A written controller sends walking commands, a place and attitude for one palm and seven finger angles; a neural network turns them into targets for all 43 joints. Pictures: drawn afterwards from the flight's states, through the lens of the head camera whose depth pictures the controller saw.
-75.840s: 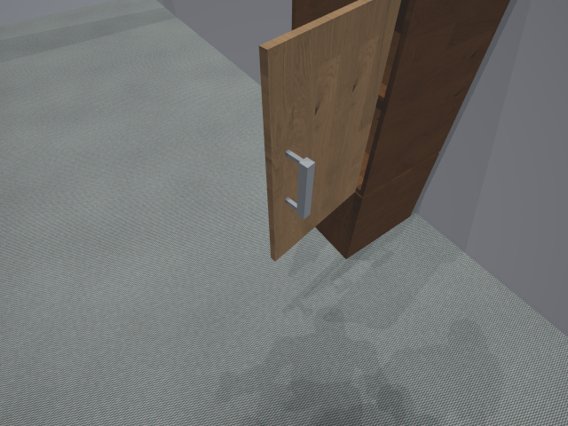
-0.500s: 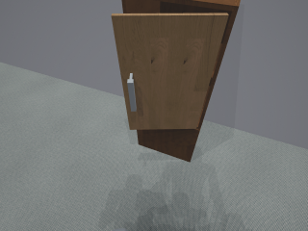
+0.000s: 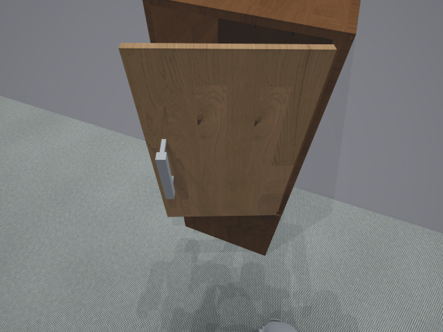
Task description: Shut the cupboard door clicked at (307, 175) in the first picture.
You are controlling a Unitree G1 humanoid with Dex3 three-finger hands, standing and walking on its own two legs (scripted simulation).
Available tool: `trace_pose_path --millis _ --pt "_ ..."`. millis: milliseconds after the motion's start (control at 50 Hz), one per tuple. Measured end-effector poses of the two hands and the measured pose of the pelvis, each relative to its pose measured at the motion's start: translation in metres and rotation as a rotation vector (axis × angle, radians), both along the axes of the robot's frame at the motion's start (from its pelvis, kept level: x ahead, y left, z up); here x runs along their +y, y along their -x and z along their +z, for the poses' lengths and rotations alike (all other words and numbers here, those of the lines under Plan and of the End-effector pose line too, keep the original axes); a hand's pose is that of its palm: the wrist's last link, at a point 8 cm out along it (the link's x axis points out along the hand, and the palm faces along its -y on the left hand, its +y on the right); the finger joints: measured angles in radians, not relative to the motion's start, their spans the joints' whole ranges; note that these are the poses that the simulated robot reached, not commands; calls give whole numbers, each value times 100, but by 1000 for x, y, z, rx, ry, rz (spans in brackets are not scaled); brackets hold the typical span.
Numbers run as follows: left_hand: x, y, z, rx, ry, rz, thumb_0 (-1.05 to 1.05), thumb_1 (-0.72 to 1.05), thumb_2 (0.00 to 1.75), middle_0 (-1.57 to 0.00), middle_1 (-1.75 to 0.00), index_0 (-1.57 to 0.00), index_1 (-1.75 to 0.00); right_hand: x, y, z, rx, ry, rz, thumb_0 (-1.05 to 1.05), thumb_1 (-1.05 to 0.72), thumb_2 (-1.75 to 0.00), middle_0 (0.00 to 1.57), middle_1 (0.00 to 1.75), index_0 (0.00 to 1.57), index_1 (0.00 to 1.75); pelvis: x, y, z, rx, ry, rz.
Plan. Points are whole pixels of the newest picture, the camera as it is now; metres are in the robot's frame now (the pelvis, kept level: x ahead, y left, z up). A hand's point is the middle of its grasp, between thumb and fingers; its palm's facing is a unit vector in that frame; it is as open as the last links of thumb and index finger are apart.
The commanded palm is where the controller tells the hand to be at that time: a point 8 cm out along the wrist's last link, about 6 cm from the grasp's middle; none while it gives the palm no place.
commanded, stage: come to a stop and stand still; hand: left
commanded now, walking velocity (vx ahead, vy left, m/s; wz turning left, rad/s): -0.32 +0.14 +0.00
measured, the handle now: (167, 170) +0.47 +0.16 -0.05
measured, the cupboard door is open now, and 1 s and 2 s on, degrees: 23 23 23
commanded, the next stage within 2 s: look again from close up in 1.26 s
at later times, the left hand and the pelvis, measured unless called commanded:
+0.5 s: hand out of the picture +0.05 +0.21 -0.19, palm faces +0.09 -0.98 -0.19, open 7.3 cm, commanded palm none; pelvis -0.02 +0.01 -0.01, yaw +0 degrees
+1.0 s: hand out of the picture -0.06 +0.18 -0.18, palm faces +0.02 -0.99 -0.17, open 7.3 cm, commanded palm none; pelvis -0.06 +0.01 +0.00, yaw -1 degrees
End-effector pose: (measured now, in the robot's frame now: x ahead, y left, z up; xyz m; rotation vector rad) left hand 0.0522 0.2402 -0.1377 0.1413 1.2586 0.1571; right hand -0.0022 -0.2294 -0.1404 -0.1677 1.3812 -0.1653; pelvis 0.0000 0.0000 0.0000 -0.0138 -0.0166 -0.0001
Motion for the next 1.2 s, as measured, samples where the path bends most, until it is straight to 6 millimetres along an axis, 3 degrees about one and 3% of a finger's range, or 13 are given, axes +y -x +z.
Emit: trace_pose_path --millis 80,180,300,420,520,600,760,840,980,1200 --pt "-19 -34 -9 -41 -47 -29 0 91 90 -20 -30 -20 -30 -25 -11 -23 35 -26 -50 0 -92 -90 20 30 20 30 -24 -23 -18 0 -40 -10" --pt "-39 -50 -3 -40 -43 -47 0 91 90 -20 -30 -20 -30 -44 -36 -27 22 -6 -48 0 -92 -90 20 30 20 30 -26 -22 -15 3 -28 1" --pt "-34 -46 -2 -75 -28 -9 1 91 90 -21 -30 -21 -30 -44 -68 -10 -57 22 19 0 -92 -90 20 30 20 30 -20 -10 -9 21 -32 18" --pt "-2 -18 -21 -82 -3 21 1 91 90 -21 -30 -21 -30 -23 -80 5 -182 65 64 0 -92 -90 20 30 20 30 1 8 -18 16 -12 19" --pt "21 20 -19 8 1 53 1 91 90 -20 -30 -20 -30 4 -58 18 -176 68 75 0 -91 -90 20 30 20 30 15 18 -7 -1 0 6" --pt "33 52 -13 66 -14 71 1 91 90 -20 -30 -20 -30 19 -41 17 -139 43 81 0 -91 -90 20 30 20 30 21 25 -1 12 0 1" --pt "26 101 -5 165 -45 48 1 91 90 -20 -30 -20 -30 27 -5 -4 -97 -20 13 0 -92 -90 20 30 20 30 22 41 -3 28 -28 -23" --pt "12 112 1 170 -28 22 1 91 90 -20 -30 -20 -30 24 19 -6 -71 -32 -16 0 -93 -90 20 30 20 30 23 50 1 11 -19 -18" --pt "-12 115 -8 128 25 3 1 92 90 -20 -30 -20 -30 20 69 -1 4 -24 -37 0 -92 -90 20 30 20 30 16 63 3 -24 -18 -17" --pt "-22 141 -13 176 67 16 1 92 90 -20 -30 -20 -30 25 130 4 142 -14 -74 0 -91 -90 20 30 20 30 14 74 3 -10 -10 -11"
